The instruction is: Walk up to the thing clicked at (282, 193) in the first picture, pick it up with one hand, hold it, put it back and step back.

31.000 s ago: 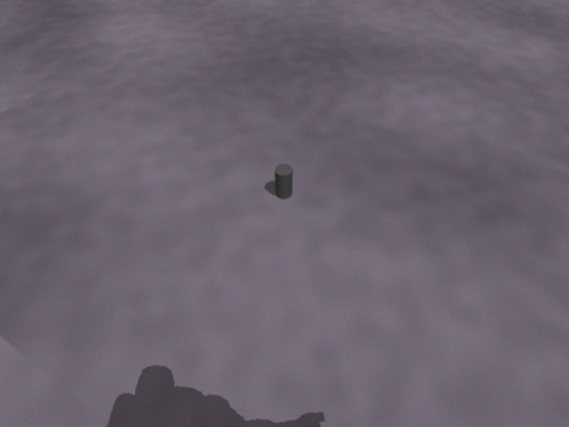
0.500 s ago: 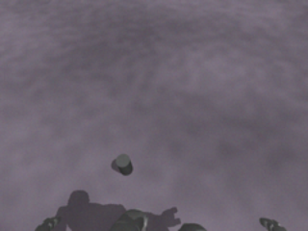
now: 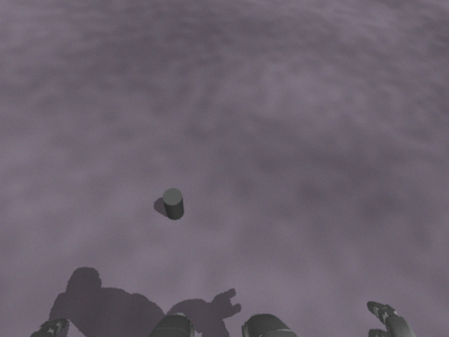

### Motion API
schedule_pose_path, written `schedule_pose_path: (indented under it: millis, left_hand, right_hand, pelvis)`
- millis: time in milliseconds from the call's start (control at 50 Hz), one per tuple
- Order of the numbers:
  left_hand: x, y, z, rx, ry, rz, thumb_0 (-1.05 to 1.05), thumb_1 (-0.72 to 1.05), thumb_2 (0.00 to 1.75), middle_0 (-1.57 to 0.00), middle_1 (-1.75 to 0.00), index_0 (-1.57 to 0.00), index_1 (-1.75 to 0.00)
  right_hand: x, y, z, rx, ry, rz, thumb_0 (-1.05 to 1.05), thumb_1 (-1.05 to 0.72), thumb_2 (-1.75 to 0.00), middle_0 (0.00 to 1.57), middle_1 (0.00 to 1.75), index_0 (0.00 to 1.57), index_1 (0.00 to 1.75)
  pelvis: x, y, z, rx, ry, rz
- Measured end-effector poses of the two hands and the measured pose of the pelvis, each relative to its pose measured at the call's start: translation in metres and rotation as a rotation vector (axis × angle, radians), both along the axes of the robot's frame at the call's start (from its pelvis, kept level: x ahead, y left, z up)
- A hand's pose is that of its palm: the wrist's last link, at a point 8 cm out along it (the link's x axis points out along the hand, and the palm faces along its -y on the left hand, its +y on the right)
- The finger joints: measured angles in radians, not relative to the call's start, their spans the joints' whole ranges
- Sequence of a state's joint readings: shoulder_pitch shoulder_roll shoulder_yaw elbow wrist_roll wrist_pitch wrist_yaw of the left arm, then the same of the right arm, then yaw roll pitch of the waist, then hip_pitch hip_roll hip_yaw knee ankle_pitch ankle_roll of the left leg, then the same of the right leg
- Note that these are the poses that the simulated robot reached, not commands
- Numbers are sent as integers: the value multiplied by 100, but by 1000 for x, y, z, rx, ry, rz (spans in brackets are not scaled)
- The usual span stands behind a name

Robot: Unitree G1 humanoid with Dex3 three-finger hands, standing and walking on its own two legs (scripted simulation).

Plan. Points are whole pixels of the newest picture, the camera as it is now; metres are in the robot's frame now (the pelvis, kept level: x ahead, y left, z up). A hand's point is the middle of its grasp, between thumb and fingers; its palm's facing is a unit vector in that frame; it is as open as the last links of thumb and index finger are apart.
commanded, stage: step back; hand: left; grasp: from the side
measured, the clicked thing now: (173, 204) +0.66 +0.21 -0.68
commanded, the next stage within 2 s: stand in 1.98 s
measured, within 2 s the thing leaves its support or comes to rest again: neither
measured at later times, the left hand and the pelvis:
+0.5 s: hand out of the picture -0.05 +0.24 -0.15, palm faces +0.06 -0.91 -0.40, open 7.4 cm; pelvis -0.18 -0.03 -0.01, yaw +4 degrees
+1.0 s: hand out of the picture -0.30 +0.19 -0.14, palm faces +0.05 -0.90 -0.43, open 7.4 cm; pelvis -0.34 -0.08 +0.00, yaw +2 degrees
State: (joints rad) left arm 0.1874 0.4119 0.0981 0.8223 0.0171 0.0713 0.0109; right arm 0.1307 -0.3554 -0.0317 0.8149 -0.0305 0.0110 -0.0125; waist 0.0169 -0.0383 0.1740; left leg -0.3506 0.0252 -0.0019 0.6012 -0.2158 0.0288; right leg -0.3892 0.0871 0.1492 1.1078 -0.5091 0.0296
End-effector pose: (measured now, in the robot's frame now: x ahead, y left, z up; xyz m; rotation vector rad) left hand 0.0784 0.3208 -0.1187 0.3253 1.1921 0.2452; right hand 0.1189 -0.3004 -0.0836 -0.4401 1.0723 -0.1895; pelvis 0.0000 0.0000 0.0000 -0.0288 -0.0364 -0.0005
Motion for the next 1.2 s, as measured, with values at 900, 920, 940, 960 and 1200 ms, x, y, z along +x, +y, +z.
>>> schedule_pose_path:
  millis: [900,920,940,960,1200]
  left_hand:
    - [-354,-89,11,38,49,20,0,91,90,-21,-30,-20,-30]
    - [-364,-90,14,43,55,28,1,90,90,-21,-30,-20,-30]
    - [-372,-90,17,49,56,35,1,90,90,-21,-30,-20,-30]
    - [-380,-90,19,55,52,41,1,90,90,-21,-30,-20,-30]
    - [-434,-69,14,40,8,109,1,90,90,-20,-30,-20,-30]
  right_hand:
    - [-304,-92,-27,40,-8,-15,0,-91,-89,21,30,20,30]
    - [-313,-93,-27,44,2,-15,0,-91,-89,21,30,20,30]
    - [-323,-95,-27,46,14,-13,0,-91,-89,21,30,20,30]
    - [-333,-96,-28,47,28,-9,0,-91,-89,21,30,20,30]
    - [-416,-74,-33,71,153,15,1,-91,-89,21,30,20,30]
  pelvis:
    - [-318,-82,-9,39,-6,2]
    - [-323,-83,-6,47,-4,9]
    - [-328,-84,-5,52,-2,16]
    - [-333,-84,-4,54,-1,23]
    - [-373,-76,-3,51,-11,101]
